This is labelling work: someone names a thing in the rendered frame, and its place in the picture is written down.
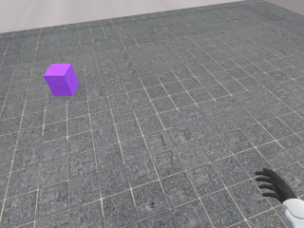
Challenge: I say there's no right robot hand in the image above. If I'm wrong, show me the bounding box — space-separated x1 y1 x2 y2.
255 168 297 203

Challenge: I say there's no carton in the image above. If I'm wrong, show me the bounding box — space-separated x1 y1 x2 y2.
43 64 79 96

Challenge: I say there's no robot right forearm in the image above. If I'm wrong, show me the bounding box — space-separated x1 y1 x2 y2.
282 199 304 228

